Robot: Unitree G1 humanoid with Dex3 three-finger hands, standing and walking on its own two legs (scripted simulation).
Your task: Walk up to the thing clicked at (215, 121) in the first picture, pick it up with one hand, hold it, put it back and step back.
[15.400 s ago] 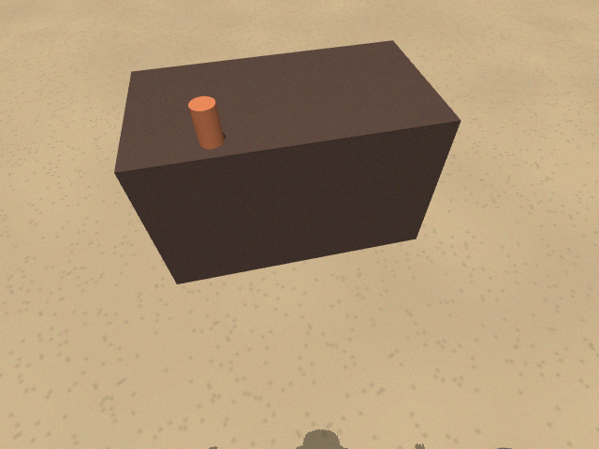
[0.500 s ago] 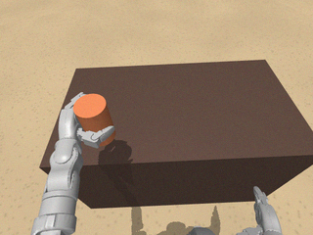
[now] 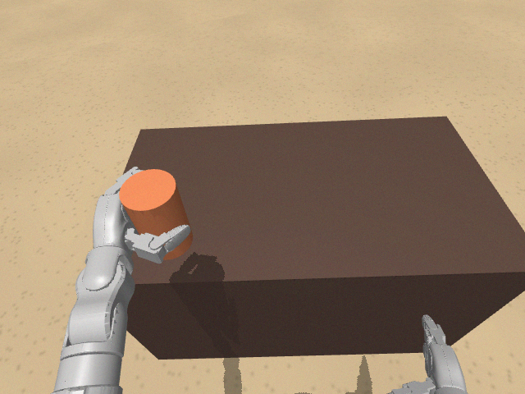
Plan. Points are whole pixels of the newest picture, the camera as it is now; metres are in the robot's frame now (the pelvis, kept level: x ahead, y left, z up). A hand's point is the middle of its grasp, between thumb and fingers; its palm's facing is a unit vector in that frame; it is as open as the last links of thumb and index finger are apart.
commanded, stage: hold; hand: left
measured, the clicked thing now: (160, 217) +0.33 +0.16 +0.12
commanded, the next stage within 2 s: none
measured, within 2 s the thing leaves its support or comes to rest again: neither
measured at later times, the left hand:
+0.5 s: hand (151, 219) +0.32 +0.17 +0.14, palm faces +0.09 -1.00 -0.04, open 10.2 cm
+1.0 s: hand (153, 217) +0.32 +0.17 +0.13, palm faces +0.09 -1.00 -0.03, open 10.2 cm
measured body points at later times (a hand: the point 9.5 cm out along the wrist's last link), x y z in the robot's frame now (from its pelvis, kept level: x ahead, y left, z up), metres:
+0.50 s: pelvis +0.01 +0.00 +0.01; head +0.00 -0.01 +0.46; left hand +0.30 +0.22 +0.14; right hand +0.17 -0.25 -0.08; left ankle -0.03 +0.12 -0.72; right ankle +0.04 -0.13 -0.72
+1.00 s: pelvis +0.01 +0.00 +0.01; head +0.00 -0.01 +0.46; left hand +0.31 +0.22 +0.14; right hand +0.17 -0.26 -0.07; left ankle -0.03 +0.12 -0.72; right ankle +0.04 -0.13 -0.72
